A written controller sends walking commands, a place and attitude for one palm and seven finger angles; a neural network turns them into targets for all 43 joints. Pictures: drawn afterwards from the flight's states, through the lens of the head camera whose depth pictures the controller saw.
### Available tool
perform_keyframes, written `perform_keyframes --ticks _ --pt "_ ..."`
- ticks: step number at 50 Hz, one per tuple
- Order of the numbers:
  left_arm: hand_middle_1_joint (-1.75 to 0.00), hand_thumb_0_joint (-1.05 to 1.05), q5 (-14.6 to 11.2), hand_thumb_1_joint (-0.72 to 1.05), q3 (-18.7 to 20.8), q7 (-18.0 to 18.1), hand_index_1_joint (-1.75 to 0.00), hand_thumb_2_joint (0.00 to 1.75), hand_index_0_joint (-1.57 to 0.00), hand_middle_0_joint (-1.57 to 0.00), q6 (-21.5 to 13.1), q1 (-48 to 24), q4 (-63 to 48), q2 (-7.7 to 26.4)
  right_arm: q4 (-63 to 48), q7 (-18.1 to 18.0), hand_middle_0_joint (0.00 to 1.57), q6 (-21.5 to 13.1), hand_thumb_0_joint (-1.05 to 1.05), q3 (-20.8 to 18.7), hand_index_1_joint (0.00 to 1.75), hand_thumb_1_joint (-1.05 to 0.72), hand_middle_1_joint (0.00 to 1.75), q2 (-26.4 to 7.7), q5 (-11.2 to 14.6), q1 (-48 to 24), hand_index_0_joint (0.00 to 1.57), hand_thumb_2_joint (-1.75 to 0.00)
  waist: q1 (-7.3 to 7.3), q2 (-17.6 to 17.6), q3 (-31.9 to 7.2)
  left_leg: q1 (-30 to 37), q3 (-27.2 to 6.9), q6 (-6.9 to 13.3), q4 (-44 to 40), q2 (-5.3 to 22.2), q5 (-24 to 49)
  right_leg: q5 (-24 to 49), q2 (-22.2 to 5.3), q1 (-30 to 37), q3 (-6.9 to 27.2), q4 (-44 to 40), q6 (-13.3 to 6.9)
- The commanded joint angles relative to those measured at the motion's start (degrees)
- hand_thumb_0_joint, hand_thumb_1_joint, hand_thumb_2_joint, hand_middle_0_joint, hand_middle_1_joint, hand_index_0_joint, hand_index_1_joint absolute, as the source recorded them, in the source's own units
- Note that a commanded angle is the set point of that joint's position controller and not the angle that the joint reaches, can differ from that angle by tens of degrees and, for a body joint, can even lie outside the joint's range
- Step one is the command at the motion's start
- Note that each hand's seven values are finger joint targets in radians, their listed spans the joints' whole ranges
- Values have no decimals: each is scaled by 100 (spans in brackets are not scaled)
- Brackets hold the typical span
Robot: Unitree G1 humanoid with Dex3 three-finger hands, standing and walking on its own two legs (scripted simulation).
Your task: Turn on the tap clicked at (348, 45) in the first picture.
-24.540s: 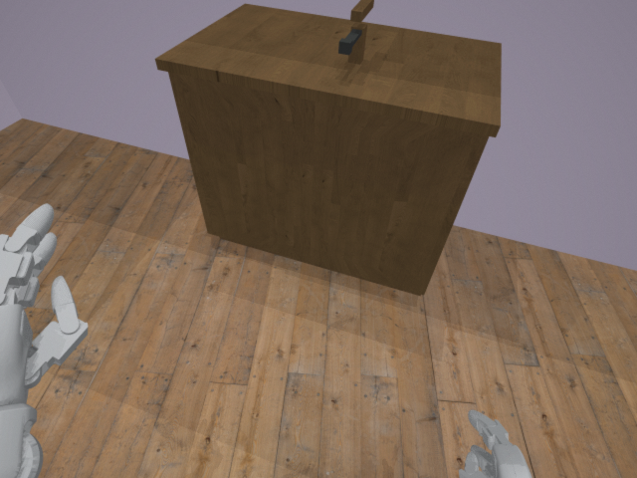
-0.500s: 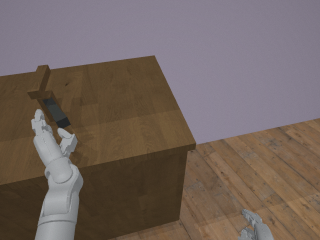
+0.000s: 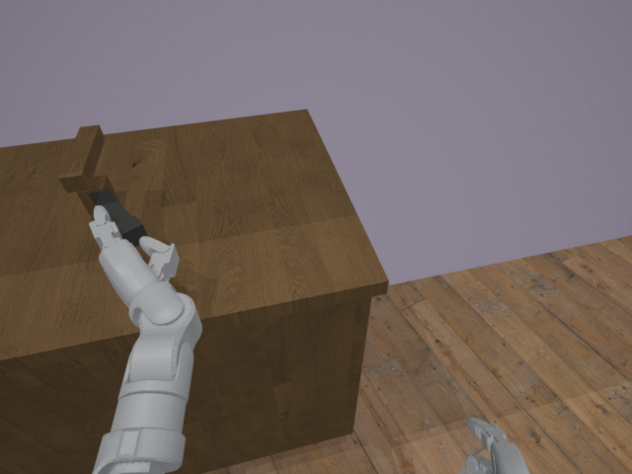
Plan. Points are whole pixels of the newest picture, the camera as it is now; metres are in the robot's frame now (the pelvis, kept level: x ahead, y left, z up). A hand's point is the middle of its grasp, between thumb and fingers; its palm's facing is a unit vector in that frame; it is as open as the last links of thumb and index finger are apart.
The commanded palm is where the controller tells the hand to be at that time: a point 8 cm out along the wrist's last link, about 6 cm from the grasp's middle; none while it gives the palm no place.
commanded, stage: push the lever round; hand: left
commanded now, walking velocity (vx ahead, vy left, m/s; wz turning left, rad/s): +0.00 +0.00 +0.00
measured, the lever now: (132, 232) +0.37 +0.28 +0.13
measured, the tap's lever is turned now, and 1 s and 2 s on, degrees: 30 58 62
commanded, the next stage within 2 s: lift the hand up off the lever in 1.02 s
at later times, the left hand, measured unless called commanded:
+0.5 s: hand (199, 229) +0.39 +0.19 +0.12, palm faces +0.79 -0.61 -0.07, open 8.0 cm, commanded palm +0.34 +0.21 +0.11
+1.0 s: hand (208, 219) +0.41 +0.19 +0.12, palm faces +0.80 -0.59 -0.09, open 8.1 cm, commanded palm +0.36 +0.21 +0.11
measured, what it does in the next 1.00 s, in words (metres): stands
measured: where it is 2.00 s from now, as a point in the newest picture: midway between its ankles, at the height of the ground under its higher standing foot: outside the picture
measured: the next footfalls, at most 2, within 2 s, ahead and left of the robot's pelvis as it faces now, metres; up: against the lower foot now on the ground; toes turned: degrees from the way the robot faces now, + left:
none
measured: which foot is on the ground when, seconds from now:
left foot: down 0.00-1.00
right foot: down 0.00-1.00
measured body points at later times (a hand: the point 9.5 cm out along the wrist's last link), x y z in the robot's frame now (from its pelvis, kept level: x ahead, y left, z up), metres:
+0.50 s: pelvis +0.01 +0.00 +0.00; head +0.00 -0.02 +0.45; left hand +0.35 +0.22 +0.13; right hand +0.16 -0.23 -0.12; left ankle +0.05 +0.13 -0.73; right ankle -0.02 -0.08 -0.73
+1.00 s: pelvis +0.01 -0.01 +0.00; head +0.01 -0.03 +0.44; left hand +0.37 +0.21 +0.13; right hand +0.15 -0.25 -0.13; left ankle +0.05 +0.13 -0.73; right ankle -0.02 -0.08 -0.73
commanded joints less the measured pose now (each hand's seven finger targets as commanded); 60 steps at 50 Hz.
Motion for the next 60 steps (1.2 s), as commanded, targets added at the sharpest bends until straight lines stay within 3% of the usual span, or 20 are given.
perform_keyframes --ticks 1,9,13,16,18,21,23,25,28,32,38,42,43,44,48,51,53,54,58,60 --pt "-15 0 279 90 -65 207 -15 90 -15 -15 -368 -2391 -1032 661 -820 -16 20 -300 0 -250 30 -90 30 -611 -36 -851 20 -90 -92 -336 -1168 774 120 222 -262 -112 737 1149 -244 -189 294 -820 195" --pt "-15 0 389 90 -204 489 -15 90 -15 -15 -315 -2882 -558 366 -737 83 20 -271 0 -271 30 -90 30 -581 -87 -839 20 -90 -113 -312 -1212 679 110 197 -270 -114 588 903 -236 -286 211 -780 167" --pt "-15 0 441 90 149 674 -15 90 -15 -15 -289 -3059 -197 630 -617 102 20 -239 0 -313 30 -90 30 -600 -132 -778 20 -90 -60 -363 -1263 573 112 194 -244 -113 508 824 -216 -277 227 -801 167" --pt "-15 0 469 90 -137 747 -15 90 -15 -15 -276 -3296 -146 280 -667 173 20 -218 0 -305 30 -90 30 -567 -148 -733 20 -90 -138 -373 -1394 626 120 188 -134 -95 857 1220 -245 -272 179 -679 158" --pt "-15 0 486 90 236 827 -15 90 -15 -15 -204 -3017 110 563 -610 193 20 -169 0 -340 30 -90 30 -602 -182 -645 20 -90 -38 -446 -1444 531 118 180 -124 -104 945 1354 -228 -187 175 -666 172" --pt "-15 0 481 90 -30 885 -15 90 -15 -15 -187 -3311 64 225 -675 260 20 -140 0 -322 30 -90 30 -566 -175 -644 20 -90 -121 -530 -1476 521 143 185 -52 -98 1098 1674 -276 -182 152 -591 196" --pt "-15 0 517 90 225 941 -15 90 -15 -15 -153 -3232 180 472 -621 265 20 -107 0 -355 30 -90 30 -611 -191 -606 20 -90 -60 -524 -1487 492 129 186 -53 -105 1125 1673 -244 -173 156 -586 185" --pt "-15 0 535 90 -97 958 -15 90 -15 -15 -164 -3499 103 124 -652 309 20 -122 0 -344 30 -90 30 -567 -184 -596 20 -90 -158 -538 -1492 545 143 190 -4 -92 1211 1803 -270 -240 131 -540 198" --pt "-15 0 588 90 198 980 -15 90 -15 -15 -160 -3274 107 429 -623 309 20 -79 0 -384 30 -90 30 -614 -216 -523 20 -90 -72 -582 -1695 533 153 193 29 -104 1357 2101 -260 -91 150 -482 205" --pt "-15 0 591 90 -143 938 -15 90 -15 -15 -147 -3407 -52 100 -688 342 20 -86 0 -367 30 -90 30 -574 -199 -530 20 -90 -160 -529 -1640 517 164 196 97 -99 1390 2277 -303 -149 148 -439 231" --pt "-15 0 598 90 216 984 -15 90 -15 -15 -188 -3862 289 533 -523 260 20 -106 0 -371 30 -90 30 -611 -198 -481 20 -90 -196 -597 -1531 365 139 221 39 -142 976 1797 -291 -257 230 -577 255" --pt "-15 0 629 90 90 975 -15 90 -15 -15 -202 -3945 401 361 -584 274 20 -95 0 -360 30 -90 30 -579 -214 -448 20 -90 -235 -530 -1711 356 187 220 118 -155 1115 2221 -352 -194 242 -481 300" --pt "-15 0 642 90 424 993 -15 90 -15 -15 -183 -3804 567 710 -522 257 20 -57 0 -379 30 -90 30 -616 -219 -379 20 -90 -162 -519 -1699 272 150 212 78 -159 1047 2067 -317 -171 243 -497 276" --pt "-15 0 611 90 288 977 -15 90 -15 -15 -176 -3952 602 556 -590 263 20 -54 0 -344 30 -90 30 -596 -193 -420 20 -90 -232 -559 -1631 229 177 226 68 -164 978 2023 -355 -201 254 -523 306" --pt "-15 0 630 90 715 1001 -15 90 -15 -15 -238 -4107 818 1009 -514 211 20 -18 0 -362 30 -90 30 -633 -213 -304 20 -90 -197 -664 -1700 104 175 235 54 -168 893 2058 -353 -120 307 -539 340" --pt "-15 0 651 90 547 991 -15 90 -15 -15 -270 -4178 848 782 -592 262 20 -26 0 -355 30 -90 30 -599 -215 -263 20 -90 -238 -508 -1732 136 202 235 100 -161 1009 2276 -373 -151 279 -465 348" --pt "-15 0 686 90 822 1003 -15 90 -15 -15 -261 -4036 990 1078 -548 260 20 11 0 -391 30 -90 30 -654 -220 -206 20 -90 -191 -561 -1736 84 185 237 99 -152 1010 2219 -336 -136 267 -461 326" --pt "-15 0 670 90 624 1002 -15 90 -15 -15 -266 -4167 977 845 -607 278 20 2 0 -365 30 -90 30 -632 -212 -216 20 -90 -257 -630 -1700 58 206 249 90 -162 980 2211 -358 -175 266 -460 352" --pt "-15 0 684 90 898 1031 -15 90 -15 -15 -298 -4327 1110 1178 -532 254 20 -13 0 -392 30 -90 30 -667 -216 -194 20 -90 -244 -599 -1609 -20 208 261 69 -157 715 1742 -315 -283 302 -571 338" --pt "-15 0 667 90 723 1038 -15 90 -15 -15 -336 -4542 1036 994 -587 275 20 -47 0 -369 30 -90 30 -637 -209 -172 20 -90 -289 -600 -1659 21 209 267 46 -154 705 1655 -314 -296 283 -560 331"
